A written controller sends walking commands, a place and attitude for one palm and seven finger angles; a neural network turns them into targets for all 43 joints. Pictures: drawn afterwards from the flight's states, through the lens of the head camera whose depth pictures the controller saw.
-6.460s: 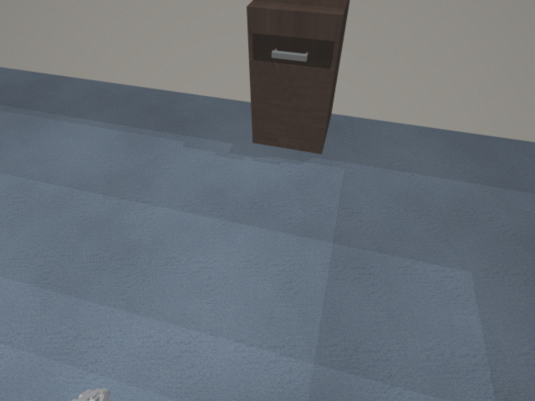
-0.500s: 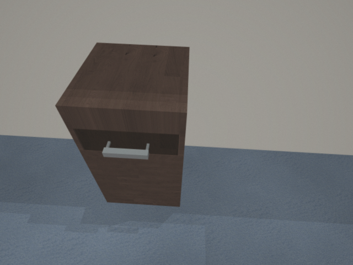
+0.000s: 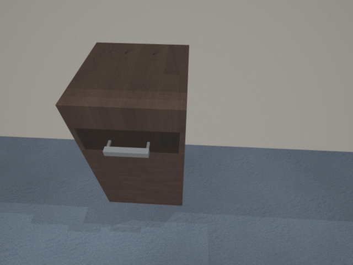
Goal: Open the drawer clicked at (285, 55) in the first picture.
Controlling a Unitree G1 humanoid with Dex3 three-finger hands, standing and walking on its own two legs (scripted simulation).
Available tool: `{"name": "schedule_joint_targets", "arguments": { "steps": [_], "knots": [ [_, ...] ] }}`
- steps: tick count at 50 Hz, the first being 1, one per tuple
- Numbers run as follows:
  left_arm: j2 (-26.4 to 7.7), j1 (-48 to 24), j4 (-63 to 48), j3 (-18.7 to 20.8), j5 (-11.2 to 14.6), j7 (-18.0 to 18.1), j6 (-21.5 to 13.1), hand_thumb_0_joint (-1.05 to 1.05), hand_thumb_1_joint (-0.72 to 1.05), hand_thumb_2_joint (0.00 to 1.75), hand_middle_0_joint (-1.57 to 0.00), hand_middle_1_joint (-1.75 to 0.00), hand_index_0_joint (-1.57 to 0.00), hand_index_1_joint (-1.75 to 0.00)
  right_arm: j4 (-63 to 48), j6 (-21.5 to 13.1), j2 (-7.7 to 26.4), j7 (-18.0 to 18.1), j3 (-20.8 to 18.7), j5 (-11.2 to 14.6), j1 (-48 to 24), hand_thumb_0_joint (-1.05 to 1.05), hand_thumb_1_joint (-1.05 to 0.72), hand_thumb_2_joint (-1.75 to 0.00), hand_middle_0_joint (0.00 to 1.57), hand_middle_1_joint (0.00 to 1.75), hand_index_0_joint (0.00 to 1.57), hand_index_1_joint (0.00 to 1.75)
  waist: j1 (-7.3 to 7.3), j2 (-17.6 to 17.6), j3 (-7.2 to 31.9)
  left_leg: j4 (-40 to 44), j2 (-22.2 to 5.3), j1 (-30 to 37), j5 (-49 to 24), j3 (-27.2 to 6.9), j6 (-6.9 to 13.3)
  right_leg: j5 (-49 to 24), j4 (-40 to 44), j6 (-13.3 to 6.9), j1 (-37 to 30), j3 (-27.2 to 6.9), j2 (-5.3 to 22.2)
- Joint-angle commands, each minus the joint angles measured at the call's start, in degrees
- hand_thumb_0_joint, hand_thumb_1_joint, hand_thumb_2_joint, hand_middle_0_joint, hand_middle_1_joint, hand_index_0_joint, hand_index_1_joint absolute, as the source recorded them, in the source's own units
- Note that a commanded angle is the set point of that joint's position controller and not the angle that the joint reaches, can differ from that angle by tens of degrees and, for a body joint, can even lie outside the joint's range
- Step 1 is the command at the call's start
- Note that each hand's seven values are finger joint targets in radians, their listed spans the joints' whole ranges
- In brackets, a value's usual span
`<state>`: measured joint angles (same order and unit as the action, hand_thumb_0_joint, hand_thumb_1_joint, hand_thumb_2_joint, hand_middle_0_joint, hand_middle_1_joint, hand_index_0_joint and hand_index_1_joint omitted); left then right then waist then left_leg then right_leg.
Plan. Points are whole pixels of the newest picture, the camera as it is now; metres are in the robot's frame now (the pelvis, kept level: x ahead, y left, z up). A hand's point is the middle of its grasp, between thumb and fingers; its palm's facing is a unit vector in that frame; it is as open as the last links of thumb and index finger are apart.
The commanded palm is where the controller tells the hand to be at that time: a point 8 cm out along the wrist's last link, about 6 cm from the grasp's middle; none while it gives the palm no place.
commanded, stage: look again from close up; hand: left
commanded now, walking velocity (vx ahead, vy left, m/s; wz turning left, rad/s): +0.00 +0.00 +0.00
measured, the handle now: (127, 147) +0.55 +0.22 -0.18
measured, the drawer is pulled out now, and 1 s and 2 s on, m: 0.00 0.00 0.00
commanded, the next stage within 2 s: raise the hand with hooked fingers in 0.38 s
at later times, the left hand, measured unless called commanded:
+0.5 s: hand out of the picture +0.00 +0.16 -0.17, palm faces +0.00 -0.98 -0.21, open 7.3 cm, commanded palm +0.09 +0.21 -0.06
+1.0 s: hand out of the picture +0.14 +0.19 -0.07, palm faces -0.02 -0.10 -0.99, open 9.1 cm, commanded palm +0.15 +0.21 +0.00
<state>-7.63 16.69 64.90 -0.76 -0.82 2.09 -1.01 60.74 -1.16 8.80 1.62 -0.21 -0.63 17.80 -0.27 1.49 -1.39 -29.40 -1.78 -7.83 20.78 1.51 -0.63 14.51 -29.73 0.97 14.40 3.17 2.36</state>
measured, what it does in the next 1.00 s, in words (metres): stands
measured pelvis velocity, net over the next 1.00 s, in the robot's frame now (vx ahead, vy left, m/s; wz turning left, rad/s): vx -0.04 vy -0.02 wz -0.02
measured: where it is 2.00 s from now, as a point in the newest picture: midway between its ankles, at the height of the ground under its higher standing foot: outside the picture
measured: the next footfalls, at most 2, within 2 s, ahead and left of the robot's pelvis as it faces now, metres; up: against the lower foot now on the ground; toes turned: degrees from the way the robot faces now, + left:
none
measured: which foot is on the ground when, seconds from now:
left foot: down 0.00-1.00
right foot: down 0.00-1.00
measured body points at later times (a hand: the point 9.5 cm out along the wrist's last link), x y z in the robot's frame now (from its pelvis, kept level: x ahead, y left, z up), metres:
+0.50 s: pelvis -0.01 -0.01 +0.00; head +0.00 -0.03 +0.45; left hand +0.00 +0.22 -0.15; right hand -0.04 -0.22 -0.17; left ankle -0.06 +0.12 -0.73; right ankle +0.01 -0.13 -0.73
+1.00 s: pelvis -0.04 -0.02 -0.04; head -0.01 -0.03 +0.41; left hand +0.13 +0.20 -0.01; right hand +0.24 -0.24 -0.08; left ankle -0.06 +0.12 -0.73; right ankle +0.01 -0.13 -0.73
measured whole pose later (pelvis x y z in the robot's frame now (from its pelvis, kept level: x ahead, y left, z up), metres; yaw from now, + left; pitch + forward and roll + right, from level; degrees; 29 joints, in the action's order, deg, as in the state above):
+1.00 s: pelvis -0.04 -0.02 -0.04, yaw -1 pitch +9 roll +3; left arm -17.3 24.2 4.1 -6.1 -67.4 29.3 -4.6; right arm 27.1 2.5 15.0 -2.3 -3.9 -4.4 1.3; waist 7.0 -2.1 6.2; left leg -48.8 -1.5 -31.7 26.1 3.7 -1.5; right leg 20.0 -51.4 -0.8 40.7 -0.2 2.7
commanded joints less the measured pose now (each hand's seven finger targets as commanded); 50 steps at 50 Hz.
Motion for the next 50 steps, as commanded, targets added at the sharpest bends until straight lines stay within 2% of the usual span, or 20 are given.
{"name": "schedule_joint_targets", "arguments": {
  "steps": [1,8,23,24,25,26,27,28,29,31,32,33,35,36,38,42,43,46,48,50],
  "knots": [
    [-5.72,2.4,-2.75,0.86,0.19,0.07,-0.29,0.0,0.9,0.9,-0.2,-0.3,-0.2,-0.3,-2.87,-0.62,4.85,0.22,-0.11,0.03,4.87,0.0,-0.9,-0.9,0.2,0.3,0.2,0.3,-0.27,0.12,-3.08,6.66,-4.69,-7.01,-13.56,-3.46,2.4,-7.06,2.74,-3.2,-2.63,-3.1,2.96],
    [-6.35,2.49,-3.41,0.9,0.26,-0.31,0.16,0.0,0.9,0.9,-0.2,-0.3,-0.2,-0.3,-2.26,-0.35,5.73,-0.03,0.35,-0.07,5.0,0.0,-0.9,-0.9,0.2,0.3,0.2,0.3,0.21,-1.13,-6.12,9.51,-4.02,-8.66,-6.79,-3.4,2.67,-3.53,4.24,-2.82,-1.84,-3.97,2.54],
    [-6.11,2.65,-2.21,1.32,0.42,-0.19,-0.32,0.0,0.9,0.9,-0.2,-0.3,-0.2,-0.3,1.76,-0.47,4.57,0.21,0.76,-0.05,6.45,0.0,-0.9,-0.9,0.2,0.3,0.2,0.3,0.24,-1.77,-3.34,9.25,-3.71,-5.14,-10.92,-1.96,1.98,-10.41,4.67,-3.08,-4.58,-4.57,3.4],
    [-8.81,7.12,-0.13,1.9,0.15,2.31,-1.1,0.0,0.9,0.9,-0.2,-0.3,-0.2,-0.3,-2.04,-0.77,7.25,-0.26,-0.59,0.3,-0.92,0.0,-0.9,-0.9,0.2,0.3,0.2,0.3,3.03,-12.52,-6.51,-1.9,-4.71,-11.44,-13.21,0.58,0.19,-34.94,2.56,-2.04,-4.47,-6.46,6.59],
    [-23.4,-39.26,-84.94,-1.7,-8.6,1.76,-11.64,0.0,0.88,0.89,-0.2,-0.32,-0.2,-0.32,-21.2,-9.71,15.19,2.86,-0.34,3.4,-3.1,0.0,-0.9,-0.9,0.2,0.3,0.2,0.3,-2.13,8.04,22.21,6.32,1.8,3.42,-21.64,0.5,3.22,-25.03,-1.05,-3.44,-9.6,-10.8,0.64],
    [-20.95,-12.08,-68.69,1.83,-10.15,6.59,-6.04,0.0,0.85,0.88,-0.2,-0.33,-0.2,-0.33,-18.63,-14.72,10.86,5.02,-1.88,2.49,-7.07,0.0,-0.9,-0.9,0.2,0.3,0.2,0.3,2.81,15.46,21.67,5.48,1.1,4.53,-29.95,1.55,3.07,-13.86,-3.04,-4.87,-7.25,-6.27,-1.11],
    [-10.57,1.7,-63.4,-3.2,-10.69,9.38,2.56,0.0,0.83,0.87,-0.21,-0.34,-0.21,-0.34,-18.55,-16.67,8.51,4.86,-2.52,4.2,-7.53,0.0,-0.9,-0.9,0.2,0.3,0.2,0.3,1.64,12.34,12.57,6.24,0.98,-2.05,-25.02,0.34,0.82,-6.83,-2.34,-4.34,-1.62,-3.81,-2.17],
    [-7.33,0.54,-63.71,-5.58,-14.21,9.87,3.15,0.0,0.81,0.86,-0.21,-0.36,-0.21,-0.36,-18.36,-17.5,9.6,4.7,-1.7,3.59,-7.29,0.0,-0.9,-0.9,0.2,0.3,0.2,0.3,0.14,5.06,7.44,5.11,1.14,-6.18,-20.84,-0.11,0.87,-6.68,-0.97,-3.32,1.15,-2.48,-2.4],
    [-10.43,-3.05,-67.31,-5.25,-18.8,11.16,2.22,0.0,0.78,0.85,-0.21,-0.37,-0.21,-0.37,-21.2,-17.95,11.21,4.36,-1.91,2.61,-10.12,0.0,-0.9,-0.9,0.2,0.3,0.2,0.3,-0.85,0.36,0.98,3.76,1.79,-9.72,-14.62,-2.16,1.52,-3.24,-0.34,-3.45,6.22,-4.09,-2.63],
    [-12.22,1.47,-64.45,-4.22,-31.62,14.23,0.85,0.0,0.74,0.83,-0.21,-0.4,-0.21,-0.4,-24.95,-16.17,12.26,3.35,-2.37,-0.7,-8.89,0.0,-0.9,-0.9,0.2,0.3,0.2,0.3,-0.58,-8.7,3.43,0.08,3.29,-14.71,-7.31,-1.7,1.96,7.38,-0.62,-3.24,11.65,-3.72,-2.66],
    [-13.61,5.46,-63.3,-2.51,-37.43,15.81,0.38,0.0,0.71,0.82,-0.21,-0.42,-0.21,-0.42,-28.15,-15.01,12.39,2.46,-3.2,-1.36,-9.45,0.0,-0.9,-0.9,0.2,0.3,0.2,0.3,1.11,-5.95,4.89,-1.12,4.39,-15.64,-5.87,-0.89,1.49,11.14,-0.45,-3.61,11.15,-5.43,-2.71],
    [-12.64,12.74,-61.36,-2.22,-42.85,17.41,0.11,0.0,0.69,0.81,-0.22,-0.43,-0.22,-0.43,-30.98,-13.09,11.73,1.33,-3.72,-2.24,-10.37,0.0,-0.9,-0.9,0.2,0.3,0.2,0.3,3.14,-8.22,7.21,-2.27,4.8,-16.89,-4.61,-0.15,1.0,14.27,-0.83,-4.06,10.5,-5.31,-3.12],
    [-9.65,20.39,-57.41,-4.04,-51.26,19.71,-1.21,0.0,0.64,0.79,-0.22,-0.47,-0.22,-0.47,-34.16,-8.17,11.77,-0.89,-4.23,-3.27,-12.88,0.0,-0.9,-0.9,0.2,0.3,0.2,0.3,5.1,-14.95,3.03,-3.87,4.55,-22.9,-3.43,0.25,0.64,13.4,-1.26,-4.88,12.09,-7.37,-3.35],
    [-9.64,21.85,-58.86,-3.84,-54.19,20.52,-2.2,0.0,0.62,0.78,-0.22,-0.48,-0.22,-0.48,-36.09,-5.72,11.87,-2.1,-4.31,-3.47,-14.45,0.0,-0.9,-0.9,0.2,0.3,0.2,0.3,6.05,-15.67,4.32,-4.62,4.78,-24.01,-3.02,0.77,0.72,11.14,-1.6,-5.13,10.72,-8.47,-2.88],
    [-11.83,20.63,-62.92,-1.75,-58.59,22.19,-4.26,0.0,0.57,0.76,-0.22,-0.51,-0.22,-0.51,-39.04,-2.17,11.38,-3.99,-3.78,-2.49,-17.8,0.0,-0.9,-0.9,0.2,0.3,0.2,0.3,7.92,-12.59,7.82,-5.56,5.23,-24.95,-4.69,1.43,0.73,6.17,-4.24,-5.73,8.14,-9.11,-2.55],
    [-16.83,9.78,-70.31,2.88,-65.57,27.63,-5.36,0.0,0.48,0.72,-0.23,-0.57,-0.23,-0.57,-40.7,1.33,10.01,-4.92,-3.81,-2.69,-18.8,0.0,-0.9,-0.9,0.2,0.3,0.2,0.3,7.7,-7.56,13.43,-9.74,5.78,-24.64,-6.01,1.03,1.15,1.39,-8.71,-5.86,10.68,-10.68,-2.82],
    [-16.22,5.03,-72.04,1.74,-67.09,29.13,-4.93,0.0,0.46,0.71,-0.23,-0.58,-0.23,-0.58,-41.02,1.73,9.84,-5.08,-4.17,-3.19,-18.77,0.0,-0.9,-0.9,0.2,0.3,0.2,0.3,6.62,-6.16,14.39,-11.18,5.68,-23.7,-5.9,0.61,1.37,2.14,-9.45,-5.83,14.26,-11.71,-2.75],
    [-18.44,-4.69,-77.21,2.65,-67.15,31.77,-4.1,0.0,0.39,0.68,-0.24,-0.63,-0.24,-0.63,-40.79,1.9,9.42,-4.33,-4.9,-3.61,-16.7,0.0,-0.9,-0.9,0.2,0.3,0.2,0.3,4.04,-0.99,20.95,-15.33,5.04,-17.75,-6.84,-0.48,1.8,1.64,-11.22,-5.51,19.12,-12.4,-2.25],
    [-19.5,-11.39,-79.91,2.11,-66.14,32.19,-3.89,0.0,0.34,0.66,-0.24,-0.66,-0.24,-0.66,-40.33,1.99,9.2,-3.3,-4.67,-3.83,-17.03,0.0,-0.9,-0.9,0.2,0.3,0.2,0.3,2.0,0.46,20.56,-17.05,4.87,-16.01,-4.86,-1.22,2.13,4.64,-10.98,-5.06,22.04,-12.1,-2.15],
    [-20.33,-10.64,-77.51,2.39,-64.79,31.2,-2.98,0.0,0.29,0.64,-0.24,-0.69,-0.24,-0.69,-39.89,1.8,9.08,-2.68,-4.01,-3.68,-16.95,0.0,-0.9,-0.9,0.2,0.3,0.2,0.3,1.73,2.15,20.16,-16.37,4.86,-16.03,-5.8,-0.69,2.04,2.53,-11.15,-4.92,20.12,-9.54,-2.47]
  ]
}}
